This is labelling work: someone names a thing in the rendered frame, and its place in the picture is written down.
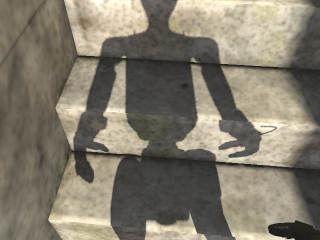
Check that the right robot hand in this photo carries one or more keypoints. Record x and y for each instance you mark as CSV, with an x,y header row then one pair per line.
x,y
294,230

